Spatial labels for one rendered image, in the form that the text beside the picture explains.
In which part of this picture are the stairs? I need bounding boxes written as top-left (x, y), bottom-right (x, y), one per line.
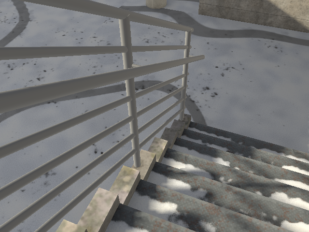
top-left (105, 122), bottom-right (309, 232)

